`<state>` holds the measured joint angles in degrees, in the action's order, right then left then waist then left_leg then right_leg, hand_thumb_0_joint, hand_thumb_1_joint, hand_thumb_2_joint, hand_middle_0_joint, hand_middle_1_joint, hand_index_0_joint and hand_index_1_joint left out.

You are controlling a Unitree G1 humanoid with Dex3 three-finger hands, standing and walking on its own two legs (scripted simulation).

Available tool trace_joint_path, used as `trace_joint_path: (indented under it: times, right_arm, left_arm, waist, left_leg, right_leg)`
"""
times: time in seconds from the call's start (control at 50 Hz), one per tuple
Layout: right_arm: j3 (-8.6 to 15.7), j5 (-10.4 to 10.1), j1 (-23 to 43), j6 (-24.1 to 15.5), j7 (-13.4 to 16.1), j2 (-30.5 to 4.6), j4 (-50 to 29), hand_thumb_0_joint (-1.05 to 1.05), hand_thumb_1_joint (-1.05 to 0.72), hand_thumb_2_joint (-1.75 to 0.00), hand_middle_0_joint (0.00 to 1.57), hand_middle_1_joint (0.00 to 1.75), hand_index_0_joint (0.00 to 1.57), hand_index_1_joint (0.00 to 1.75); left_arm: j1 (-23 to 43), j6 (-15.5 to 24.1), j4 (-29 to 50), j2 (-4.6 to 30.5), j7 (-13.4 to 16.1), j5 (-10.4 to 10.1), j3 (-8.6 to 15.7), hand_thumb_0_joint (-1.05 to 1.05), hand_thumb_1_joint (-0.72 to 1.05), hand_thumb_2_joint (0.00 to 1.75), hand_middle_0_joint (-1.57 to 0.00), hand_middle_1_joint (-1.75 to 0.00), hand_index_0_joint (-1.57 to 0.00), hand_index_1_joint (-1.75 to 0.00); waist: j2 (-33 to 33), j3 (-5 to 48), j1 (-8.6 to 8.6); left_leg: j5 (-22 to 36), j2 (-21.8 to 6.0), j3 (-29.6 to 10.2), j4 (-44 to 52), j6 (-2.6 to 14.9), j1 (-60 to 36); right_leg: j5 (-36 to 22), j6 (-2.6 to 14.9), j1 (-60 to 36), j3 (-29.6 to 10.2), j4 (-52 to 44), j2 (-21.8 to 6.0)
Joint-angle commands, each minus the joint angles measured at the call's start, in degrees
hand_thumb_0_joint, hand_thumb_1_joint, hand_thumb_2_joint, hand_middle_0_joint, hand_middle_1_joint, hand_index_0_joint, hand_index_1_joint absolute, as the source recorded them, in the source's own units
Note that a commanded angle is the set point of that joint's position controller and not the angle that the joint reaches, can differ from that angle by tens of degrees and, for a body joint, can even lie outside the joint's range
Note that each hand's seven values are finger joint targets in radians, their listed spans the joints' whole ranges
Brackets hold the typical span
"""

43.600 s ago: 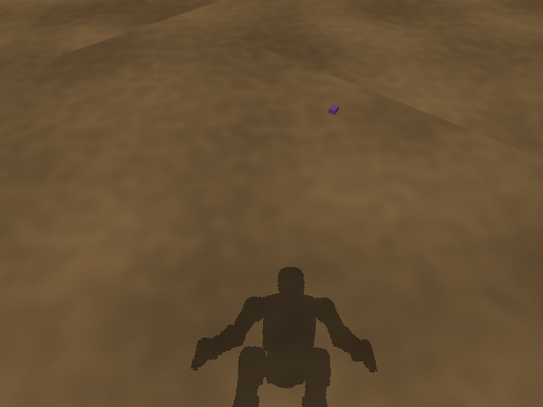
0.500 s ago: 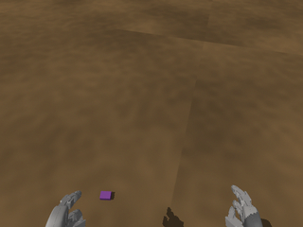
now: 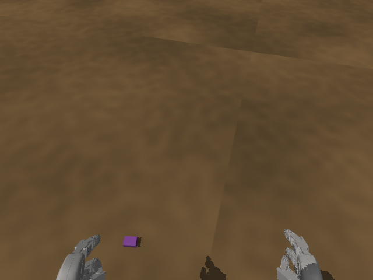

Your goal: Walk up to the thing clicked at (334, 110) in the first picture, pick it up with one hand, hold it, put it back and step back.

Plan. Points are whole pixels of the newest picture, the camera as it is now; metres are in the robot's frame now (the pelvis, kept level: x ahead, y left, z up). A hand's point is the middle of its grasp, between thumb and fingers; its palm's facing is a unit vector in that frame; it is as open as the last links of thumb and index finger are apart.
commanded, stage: home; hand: left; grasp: from above
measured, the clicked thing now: (130, 241) +0.44 +0.27 -0.70
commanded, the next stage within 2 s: stand in 0.56 s
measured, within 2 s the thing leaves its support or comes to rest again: neither
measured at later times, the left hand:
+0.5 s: hand (101, 278) +0.16 +0.18 -0.04, palm faces +0.05 -0.98 -0.20, open 7.4 cm
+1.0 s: hand out of the picture +0.09 +0.24 -0.11, palm faces +0.03 -0.94 -0.35, open 7.4 cm
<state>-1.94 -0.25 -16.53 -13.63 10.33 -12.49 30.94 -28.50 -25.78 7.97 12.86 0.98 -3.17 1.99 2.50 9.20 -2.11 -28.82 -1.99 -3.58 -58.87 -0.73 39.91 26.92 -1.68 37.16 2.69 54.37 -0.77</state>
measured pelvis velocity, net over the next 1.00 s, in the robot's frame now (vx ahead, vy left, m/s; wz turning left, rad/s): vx -0.01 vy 0.00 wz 0.00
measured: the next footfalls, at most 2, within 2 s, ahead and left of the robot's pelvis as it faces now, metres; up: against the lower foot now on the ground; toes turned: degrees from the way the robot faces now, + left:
none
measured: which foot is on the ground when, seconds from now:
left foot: down 0.00-1.00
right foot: down 0.00-1.00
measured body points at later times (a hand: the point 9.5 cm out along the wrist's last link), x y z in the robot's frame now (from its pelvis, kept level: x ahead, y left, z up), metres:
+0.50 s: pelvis +0.00 +0.00 +0.00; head +0.01 +0.01 +0.45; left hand +0.16 +0.23 -0.03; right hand +0.16 -0.24 -0.06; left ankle +0.01 +0.12 -0.68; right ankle +0.00 -0.14 -0.68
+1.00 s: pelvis -0.01 +0.00 +0.03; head +0.01 +0.01 +0.48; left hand +0.09 +0.29 -0.08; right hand +0.09 -0.28 -0.09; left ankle +0.01 +0.12 -0.68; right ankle +0.00 -0.14 -0.68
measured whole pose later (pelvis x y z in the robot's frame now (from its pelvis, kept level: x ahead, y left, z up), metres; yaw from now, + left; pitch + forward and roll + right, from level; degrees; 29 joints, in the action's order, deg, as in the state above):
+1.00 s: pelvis -0.01 +0.00 +0.03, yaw +0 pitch +0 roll +0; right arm 2.9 3.1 -11.4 -1.1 0.7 -17.1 50.9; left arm -13.3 -2.5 -43.6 17.2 2.0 2.5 2.8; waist -0.7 -2.2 1.1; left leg -21.6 0.5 -0.9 -43.0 0.2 20.9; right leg 21.9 -2.1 20.5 0.5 42.9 -3.4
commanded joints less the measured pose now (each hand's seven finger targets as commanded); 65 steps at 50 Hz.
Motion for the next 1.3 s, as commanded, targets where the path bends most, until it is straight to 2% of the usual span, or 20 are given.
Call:
trace_joint_path:
  times: [0.0,0.3,0.34,0.4,0.48,0.58,0.6,0.62,0.64,0.66,0.68,0.7,0.72,0.74,0.78,0.88,0.94,1.06,1.18,1.28]
  right_arm:
    - [3.26,-0.05,4.08,-3.40,0.75,-6.93,-9.18,0.00,-0.90,-0.90,0.20,0.30,0.20,0.30]
    - [3.51,-0.09,3.68,-3.27,0.66,-7.40,-9.31,0.00,-0.90,-0.90,0.20,0.30,0.20,0.30]
    - [3.23,-0.06,4.24,-3.23,0.57,-7.14,-9.79,0.00,-0.90,-0.90,0.20,0.30,0.20,0.30]
    - [3.36,-0.14,3.93,-3.21,0.59,-7.41,-9.46,0.00,-0.90,-0.90,0.20,0.30,0.20,0.30]
    - [3.33,-0.17,3.56,-3.23,0.67,-7.04,-9.92,0.00,-0.90,-0.90,0.20,0.30,0.20,0.30]
    - [3.39,-0.20,3.73,-3.33,0.78,-7.22,-9.45,0.00,-0.90,-0.90,0.20,0.30,0.20,0.30]
    - [3.19,-0.12,4.07,-3.30,0.73,-6.72,-10.08,0.00,-0.90,-0.90,0.20,0.30,0.20,0.30]
    - [3.31,-0.15,3.99,-3.26,0.72,-7.15,-9.69,0.00,-0.90,-0.90,0.20,0.30,0.20,0.30]
    - [5.43,6.95,6.96,3.36,-2.69,-13.38,4.42,0.00,-0.90,-0.90,0.20,0.30,0.20,0.30]
    - [6.27,6.95,6.66,5.64,-4.30,-14.03,4.88,0.00,-0.90,-0.90,0.20,0.30,0.20,0.30]
    - [6.20,7.05,5.95,6.57,-5.33,-14.13,4.79,0.00,-0.90,-0.90,0.20,0.30,0.20,0.30]
    - [6.21,7.18,5.56,7.35,-6.01,-14.17,4.86,0.00,-0.90,-0.90,0.20,0.30,0.20,0.30]
    - [6.04,6.02,6.65,7.69,-6.91,-13.68,5.41,0.00,-0.90,-0.90,0.20,0.30,0.20,0.30]
    - [5.93,4.25,6.34,7.88,-7.94,-11.91,7.06,0.00,-0.90,-0.90,0.20,0.30,0.20,0.30]
    - [6.22,3.16,7.11,8.42,-8.68,-12.15,8.37,0.00,-0.90,-0.90,0.20,0.30,0.20,0.30]
    - [6.86,3.28,7.84,10.20,-9.21,-12.14,12.69,0.00,-0.90,-0.90,0.20,0.30,0.20,0.30]
    - [7.19,3.29,7.81,10.84,-9.14,-12.75,15.09,0.00,-0.90,-0.90,0.20,0.30,0.20,0.30]
    - [6.92,2.68,7.10,11.40,-8.55,-13.73,20.06,0.00,-0.90,-0.90,0.20,0.30,0.20,0.30]
    - [6.61,2.26,8.33,11.94,-8.19,-14.68,23.67,0.00,-0.90,-0.90,0.20,0.30,0.20,0.30]
    - [6.49,2.01,8.19,12.10,-8.20,-14.46,25.99,0.00,-0.90,-0.90,0.20,0.30,0.20,0.30]
  left_arm:
    - [1.19,2.74,11.41,5.92,0.55,0.65,3.31,0.00,0.90,0.90,-0.20,-0.30,-0.20,-0.30]
    - [-0.61,2.53,10.18,6.16,0.59,0.59,3.53,0.00,0.90,0.90,-0.20,-0.30,-0.20,-0.30]
    - [2.31,2.90,12.89,5.61,0.34,0.44,2.30,0.00,0.90,0.90,-0.20,-0.30,-0.20,-0.30]
    - [0.34,2.60,9.45,5.84,0.47,0.27,3.35,0.00,0.90,0.90,-0.20,-0.30,-0.20,-0.30]
    - [1.05,2.75,11.84,5.66,0.40,0.23,2.70,0.00,0.90,0.90,-0.20,-0.30,-0.20,-0.30]
    - [0.15,2.63,9.32,6.21,0.49,0.26,3.95,0.00,0.90,0.90,-0.20,-0.30,-0.20,-0.30]
    - [1.35,2.89,11.89,5.84,0.49,0.36,3.07,0.00,0.90,0.90,-0.20,-0.30,-0.20,-0.30]
    - [0.77,2.70,10.25,5.90,0.43,0.28,3.28,0.00,0.90,0.90,-0.20,-0.30,-0.20,-0.30]
    - [17.61,14.87,-9.85,11.61,2.77,6.95,3.20,0.00,0.90,0.90,-0.20,-0.30,-0.20,-0.30]
    - [12.28,18.52,-19.29,12.11,2.50,7.32,4.44,0.00,0.90,0.90,-0.20,-0.30,-0.20,-0.30]
    - [11.74,20.37,-21.57,12.83,2.25,7.66,4.18,0.00,0.90,0.90,-0.20,-0.30,-0.20,-0.30]
    - [13.17,21.44,-22.97,12.59,1.82,7.41,3.63,0.00,0.90,0.90,-0.20,-0.30,-0.20,-0.30]
    - [13.31,22.39,-25.39,12.50,1.61,7.05,3.09,0.00,0.90,0.90,-0.20,-0.30,-0.20,-0.30]
    - [14.23,23.07,-27.86,12.50,1.45,6.77,3.04,0.00,0.90,0.90,-0.20,-0.30,-0.20,-0.30]
    - [15.44,23.40,-32.58,12.55,1.32,6.17,3.51,0.00,0.90,0.90,-0.20,-0.30,-0.20,-0.30]
    - [18.60,25.43,-42.13,12.92,1.57,6.01,3.45,0.00,0.90,0.90,-0.20,-0.30,-0.20,-0.30]
    - [18.58,26.10,-46.80,12.81,1.57,5.81,3.37,0.00,0.90,0.90,-0.20,-0.30,-0.20,-0.30]
    - [17.80,26.64,-55.12,12.88,1.71,5.01,2.97,0.00,0.90,0.90,-0.20,-0.30,-0.20,-0.30]
    - [18.22,26.11,-61.41,13.08,1.56,4.89,2.42,0.00,0.90,0.90,-0.20,-0.30,-0.20,-0.30]
    - [18.84,26.33,-64.99,13.56,1.50,4.99,2.20,0.00,0.90,0.90,-0.20,-0.30,-0.20,-0.30]
  waist:
    - [0.52,4.60,0.01]
    - [1.65,4.50,-0.05]
    - [2.22,3.95,-0.23]
    - [0.51,2.72,-0.34]
    - [0.36,5.04,-0.51]
    - [-0.67,3.52,-0.19]
    - [0.05,4.71,-0.25]
    - [-0.77,3.32,-0.37]
    - [-4.19,-9.01,3.87]
    - [-5.65,-3.03,3.45]
    - [-6.20,-1.68,2.98]
    - [-3.01,-3.30,2.15]
    - [-0.94,-2.19,3.35]
    - [-1.07,-1.18,3.58]
    - [-3.59,-1.15,3.75]
    - [-5.05,-3.94,2.98]
    - [-2.37,-5.68,3.20]
    - [-1.00,-6.71,3.33]
    - [0.47,-10.75,3.36]
    - [-0.71,-11.52,3.06]
  left_leg:
    - [12.95,1.76,1.19,10.04,1.15,-5.14]
    - [12.34,1.24,0.41,10.82,0.85,-5.32]
    - [11.56,1.05,-0.12,11.27,0.75,-5.21]
    - [9.00,1.17,-0.14,11.46,1.00,-4.00]
    - [13.00,1.48,0.79,9.98,1.04,-5.25]
    - [10.35,1.61,0.99,10.20,1.28,-3.91]
    - [11.14,1.81,1.23,9.84,1.24,-4.09]
    - [9.81,1.69,1.13,10.14,1.35,-3.84]
    - [20.43,0.36,-0.34,13.75,3.54,-4.35]
    - [20.88,0.72,1.01,14.04,4.27,-9.25]
    - [21.90,0.43,0.55,13.92,4.54,-11.81]
    - [21.45,0.28,-0.70,15.62,4.44,-12.64]
    - [20.85,0.32,-1.61,16.83,4.68,-14.50]
    - [20.03,0.48,-1.25,18.04,4.62,-15.72]
    - [20.86,0.70,-0.60,18.35,3.90,-17.91]
    - [16.70,0.94,-0.67,21.10,4.09,-21.00]
    - [17.04,-0.16,-2.37,24.59,4.26,-22.33]
    - [24.09,-1.84,-3.91,29.66,3.79,-25.67]
    - [17.47,-2.96,-5.37,37.60,3.07,-25.89]
    - [19.35,-2.78,-4.53,39.63,2.51,-28.08]
  right_leg:
    - [-10.81,1.50,-3.55,1.50,-8.54,1.75]
    - [-9.75,1.77,-2.29,1.76,-7.65,2.08]
    - [-9.40,1.66,-1.87,1.92,-7.66,2.06]
    - [-7.26,1.59,-1.68,1.80,-8.04,2.05]
    - [-10.57,1.59,-2.65,1.53,-8.09,1.94]
    - [-8.39,1.46,-2.22,1.43,-8.59,1.83]
    - [-9.23,1.52,-2.59,1.32,-8.75,1.72]
    - [-8.13,1.37,-2.02,1.46,-8.98,1.82]
    - [-9.76,4.04,-13.28,-3.37,-11.38,-3.28]
    - [-9.90,6.05,-14.53,-7.29,-12.31,-4.15]
    - [-11.49,6.71,-14.61,-8.29,-12.00,-4.55]
    - [-12.34,6.21,-12.34,-6.89,-11.76,-3.10]
    - [-13.20,5.65,-15.28,-6.16,-11.45,-3.48]
    - [-13.92,4.89,-17.08,-6.10,-11.66,-4.06]
    - [-15.02,4.86,-16.68,-6.85,-13.50,-4.45]
    - [-12.29,4.05,-17.44,-8.01,-20.14,-5.86]
    - [-12.77,3.34,-19.04,-6.24,-21.39,-4.96]
    - [-20.08,3.07,-24.83,-5.08,-24.47,-5.09]
    - [-15.50,2.42,-27.96,-4.33,-29.48,-4.71]
    - [-16.55,2.00,-29.63,-4.51,-32.37,-5.28]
